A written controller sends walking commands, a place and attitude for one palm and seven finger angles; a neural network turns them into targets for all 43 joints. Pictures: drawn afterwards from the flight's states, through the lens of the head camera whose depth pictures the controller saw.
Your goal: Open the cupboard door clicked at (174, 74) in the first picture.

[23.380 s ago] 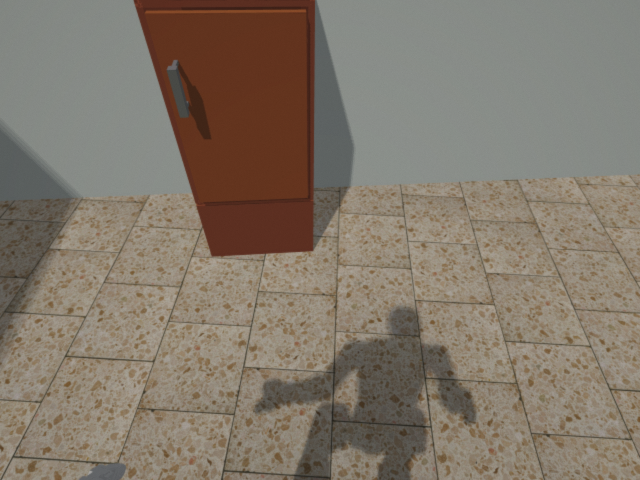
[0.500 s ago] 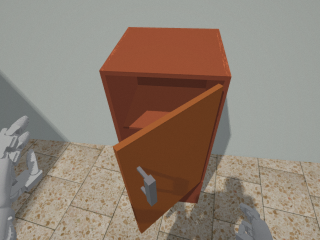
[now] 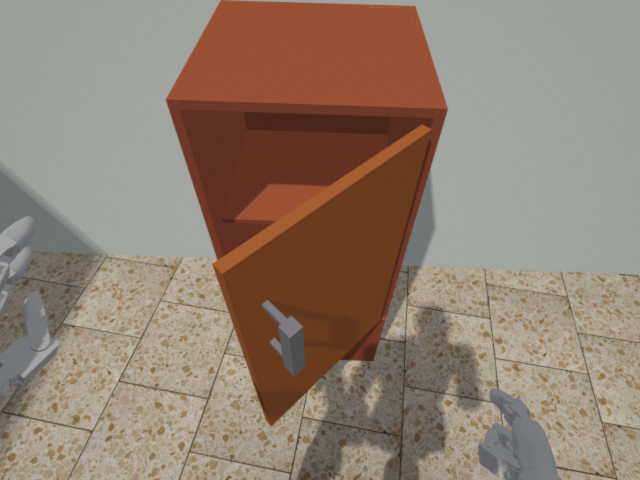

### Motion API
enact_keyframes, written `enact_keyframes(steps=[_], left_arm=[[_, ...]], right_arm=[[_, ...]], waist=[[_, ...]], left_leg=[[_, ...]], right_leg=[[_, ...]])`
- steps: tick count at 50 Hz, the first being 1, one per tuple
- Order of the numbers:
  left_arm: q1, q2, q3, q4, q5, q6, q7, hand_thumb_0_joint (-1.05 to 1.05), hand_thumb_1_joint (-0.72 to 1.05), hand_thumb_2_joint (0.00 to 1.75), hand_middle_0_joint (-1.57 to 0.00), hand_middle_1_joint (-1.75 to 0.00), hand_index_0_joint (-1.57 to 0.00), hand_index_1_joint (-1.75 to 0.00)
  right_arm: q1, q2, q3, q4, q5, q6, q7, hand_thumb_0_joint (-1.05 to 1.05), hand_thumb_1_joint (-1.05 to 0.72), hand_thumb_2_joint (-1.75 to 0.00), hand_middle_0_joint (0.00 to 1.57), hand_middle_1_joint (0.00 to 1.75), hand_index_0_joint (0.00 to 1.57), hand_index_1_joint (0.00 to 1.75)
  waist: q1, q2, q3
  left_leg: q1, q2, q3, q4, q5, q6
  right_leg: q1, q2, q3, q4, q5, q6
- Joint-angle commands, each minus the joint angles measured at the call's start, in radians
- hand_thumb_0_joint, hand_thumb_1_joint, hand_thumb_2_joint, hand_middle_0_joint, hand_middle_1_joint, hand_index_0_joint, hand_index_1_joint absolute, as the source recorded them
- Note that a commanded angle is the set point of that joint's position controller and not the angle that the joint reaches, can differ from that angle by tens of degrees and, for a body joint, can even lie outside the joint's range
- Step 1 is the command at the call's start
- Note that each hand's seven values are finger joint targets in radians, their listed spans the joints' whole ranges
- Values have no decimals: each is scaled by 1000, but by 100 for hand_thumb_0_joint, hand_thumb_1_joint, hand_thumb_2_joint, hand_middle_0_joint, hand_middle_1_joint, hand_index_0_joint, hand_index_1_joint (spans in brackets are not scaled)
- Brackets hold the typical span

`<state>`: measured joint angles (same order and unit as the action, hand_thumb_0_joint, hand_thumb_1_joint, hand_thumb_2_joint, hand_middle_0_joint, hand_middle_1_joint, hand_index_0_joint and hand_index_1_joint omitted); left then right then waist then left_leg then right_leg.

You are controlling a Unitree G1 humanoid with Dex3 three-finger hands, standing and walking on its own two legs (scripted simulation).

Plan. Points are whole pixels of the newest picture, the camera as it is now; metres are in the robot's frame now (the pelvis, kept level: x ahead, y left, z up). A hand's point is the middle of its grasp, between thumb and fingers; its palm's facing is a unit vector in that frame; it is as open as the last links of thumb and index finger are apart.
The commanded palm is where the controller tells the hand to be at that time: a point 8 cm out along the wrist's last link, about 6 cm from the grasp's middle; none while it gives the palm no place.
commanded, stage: step back with the hand held close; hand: left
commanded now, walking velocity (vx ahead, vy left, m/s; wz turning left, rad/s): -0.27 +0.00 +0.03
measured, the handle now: (282, 338) +0.30 +0.08 -0.03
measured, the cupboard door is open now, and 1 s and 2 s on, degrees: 47 47 47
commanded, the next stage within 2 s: stop stepping back and stand still in 0.82 s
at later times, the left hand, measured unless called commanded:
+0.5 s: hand out of the picture +0.09 +0.29 +0.16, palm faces +0.50 -0.74 -0.45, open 7.5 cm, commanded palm +0.04 +0.33 +0.18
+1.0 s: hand out of the picture +0.05 +0.24 +0.17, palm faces +0.30 -0.83 -0.47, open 7.5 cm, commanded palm +0.00 +0.30 +0.18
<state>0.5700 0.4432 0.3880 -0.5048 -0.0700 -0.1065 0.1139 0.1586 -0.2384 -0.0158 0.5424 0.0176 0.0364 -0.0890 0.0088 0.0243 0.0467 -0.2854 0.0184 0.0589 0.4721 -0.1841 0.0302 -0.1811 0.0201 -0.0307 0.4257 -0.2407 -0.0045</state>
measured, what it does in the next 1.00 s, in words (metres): walks backwards: right foot, then left foot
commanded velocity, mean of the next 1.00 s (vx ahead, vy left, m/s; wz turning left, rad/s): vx -0.29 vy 0.01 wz -0.03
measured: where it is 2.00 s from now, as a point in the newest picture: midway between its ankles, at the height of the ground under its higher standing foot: outside the picture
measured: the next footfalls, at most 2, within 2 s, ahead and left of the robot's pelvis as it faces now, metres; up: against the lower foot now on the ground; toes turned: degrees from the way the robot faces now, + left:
right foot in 0.88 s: -0.22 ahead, -0.10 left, +0.00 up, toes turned -2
left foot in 1.00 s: -0.03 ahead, +0.09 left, +0.00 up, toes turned -2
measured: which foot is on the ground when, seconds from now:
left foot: down 0.00-0.90, up 0.92-0.98, down 1.00-1.00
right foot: down 0.00-0.54, up 0.56-0.86, down 0.88-1.00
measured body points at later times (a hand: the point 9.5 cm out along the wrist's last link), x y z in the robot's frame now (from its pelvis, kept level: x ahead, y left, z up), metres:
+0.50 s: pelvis -0.08 +0.02 -0.02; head -0.06 +0.04 +0.43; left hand +0.06 +0.33 +0.19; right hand +0.11 -0.20 -0.10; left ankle +0.01 +0.10 -0.73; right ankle -0.01 -0.11 -0.74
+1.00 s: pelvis -0.16 +0.01 -0.01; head -0.15 +0.03 +0.44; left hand +0.03 +0.29 +0.20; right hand -0.01 -0.23 -0.09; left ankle -0.07 +0.09 -0.74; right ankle -0.27 -0.11 -0.74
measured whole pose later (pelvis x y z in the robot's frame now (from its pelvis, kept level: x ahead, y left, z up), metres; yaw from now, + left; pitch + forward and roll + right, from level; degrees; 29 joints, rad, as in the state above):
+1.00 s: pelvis -0.16 +0.01 -0.01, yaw -4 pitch +2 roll -2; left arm 0.57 0.48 0.42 -0.61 -0.07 -0.21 0.12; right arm 0.18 -0.19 0.02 0.64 -0.01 -0.06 -0.06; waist 0.01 -0.01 -0.01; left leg -0.47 0.02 0.03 0.59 -0.11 -0.01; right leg -0.11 0.05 0.01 0.48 -0.41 0.00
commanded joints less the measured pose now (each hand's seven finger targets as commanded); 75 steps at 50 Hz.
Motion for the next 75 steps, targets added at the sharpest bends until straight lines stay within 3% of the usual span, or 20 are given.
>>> enact_keyframes(steps=[1,9,16,21,23,25,27,29,32,40,44,46,48,50,53,55,58,60,69,75], left_arm=[[3,178,165,-219,-3,-81,44,0,90,90,-20,-30,-20,-30],[-7,150,180,-209,24,-124,53,0,90,90,-20,-30,-20,-30],[-20,164,204,-275,37,-149,54,0,90,90,-20,-30,-20,-30],[-75,152,159,-267,29,-158,73,0,90,90,-20,-30,-20,-30],[-118,142,131,-243,34,-149,83,0,90,90,-20,-30,-20,-30],[-149,170,148,-261,32,-151,82,0,90,90,-20,-30,-20,-30],[-129,186,190,-286,40,-166,78,0,90,90,-20,-30,-20,-30],[-117,174,217,-266,42,-173,68,0,90,90,-20,-30,-20,-30],[-75,141,177,-285,27,-169,72,0,90,90,-20,-30,-20,-30],[-39,161,157,-292,-13,-164,53,0,90,90,-20,-30,-20,-30],[-89,253,210,-296,-22,-199,44,0,90,90,-20,-30,-20,-30],[-120,222,166,-278,-5,-185,33,0,90,90,-20,-30,-20,-30],[-21,205,188,-224,-13,-136,38,0,90,90,-20,-30,-20,-30],[-35,202,195,-232,-20,-123,40,0,90,90,-20,-30,-20,-30],[15,197,194,-238,-13,-135,48,0,90,90,-20,-30,-20,-30],[45,199,211,-273,-3,-136,56,0,90,90,-20,-30,-20,-30],[127,197,210,-251,-1,-135,49,0,90,90,-20,-30,-20,-30],[57,162,186,-246,5,-130,59,0,90,90,-20,-30,-20,-30],[-121,145,127,-146,36,-155,57,0,90,90,-20,-30,-20,-30],[-57,125,132,-218,35,-154,56,0,90,90,-20,-30,-20,-30]], right_arm=[[-91,-115,-42,-168,-5,-54,-10,0,-90,-90,20,30,20,30],[-78,-126,-42,-175,-12,-100,-6,0,-90,-90,20,30,20,30],[-55,-121,-50,-161,-19,-141,3,0,-90,-90,20,30,20,30],[-14,-103,-57,-89,-26,-145,11,0,-90,-90,20,30,20,30],[-19,-87,-51,-77,-22,-136,16,0,-90,-90,20,30,20,30],[-45,-96,-44,-83,-20,-135,5,0,-90,-90,20,30,20,30],[-86,-118,-46,-99,-26,-150,-6,0,-90,-90,20,30,20,30],[-61,-100,-61,-90,-44,-171,5,0,-90,-90,20,30,20,30],[-72,-86,-63,-77,-42,-181,31,0,-90,-90,20,30,20,30],[-36,-76,-40,-36,-53,-175,47,0,-90,-90,20,30,20,30],[-66,-58,-16,-46,-46,-138,33,0,-90,-90,20,30,20,30],[-90,-78,-31,-53,-22,-159,19,0,-90,-90,20,30,20,30],[-73,-60,-7,-75,-15,-139,3,0,-90,-90,20,30,20,30],[-63,-101,-16,-80,-7,-143,-5,0,-90,-90,20,30,20,30],[-49,-89,-18,-78,-31,-182,5,0,-90,-90,20,30,20,30],[-64,-93,-19,-88,-32,-183,10,0,-90,-90,20,30,20,30],[-49,-84,-35,-100,-21,-165,22,0,-90,-90,20,30,20,30],[-25,-95,-45,-61,-23,-156,25,0,-90,-90,20,30,20,30],[-3,-96,-27,-37,-16,-209,-2,0,-90,-90,20,30,20,30],[-37,-83,-14,-63,-21,-223,14,0,-90,-90,20,30,20,30]], waist=[[2,53,-180],[-2,114,-91],[-2,116,-131],[-29,-125,-107],[-39,-190,-110],[-34,-77,-65],[-6,250,-111],[-20,231,-143],[-9,74,-163],[-2,225,-255],[-15,-69,-196],[-17,-214,-155],[-32,-105,-150],[-18,82,-178],[-4,224,-204],[1,216,-142],[-15,-98,-112],[-24,-161,-48],[-21,69,-99],[-10,112,-71]], left_leg=[[67,75,-98,-55,193,12],[-305,147,-216,-229,-385,56],[-350,140,-233,-201,-469,57],[42,-10,-81,288,-186,-34],[77,-15,-76,320,-135,-35],[52,22,-122,62,-133,-16],[-183,248,-388,-253,-268,69],[-325,353,-518,-397,-520,142],[-111,294,-364,-261,-245,133],[97,197,-189,-301,-99,-30],[207,46,-22,196,-43,-75],[101,-15,-41,350,-98,-66],[58,1,-50,130,92,-44],[208,94,-163,-55,418,15],[114,195,-389,-278,-24,65],[-112,150,-302,-338,-367,19],[-26,-25,-75,136,-145,-58],[-92,-10,-102,404,-78,-55],[116,82,-205,-56,201,28],[-50,104,-241,-227,-241,19]], right_leg=[[23,-60,59,-8,267,16],[149,-4,56,122,6,13],[153,16,83,154,-75,-8],[-365,-225,357,-174,-244,-129],[-373,-256,301,-141,-73,-123],[-342,-153,197,-28,-46,-55],[-99,29,55,315,-94,20],[-17,86,103,709,-212,19],[-179,47,102,675,-240,12],[8,55,-29,-26,-226,-44],[-268,-257,184,-234,165,-109],[-266,-252,158,-137,378,-111],[-99,-163,59,21,494,-49],[-112,-10,10,128,230,27],[-66,36,48,181,-268,0],[93,34,15,47,-216,-26],[-128,-165,242,-256,-395,-96],[-235,-294,351,-267,-287,-173],[-51,-36,55,45,119,9],[43,-2,36,1,-64,8]])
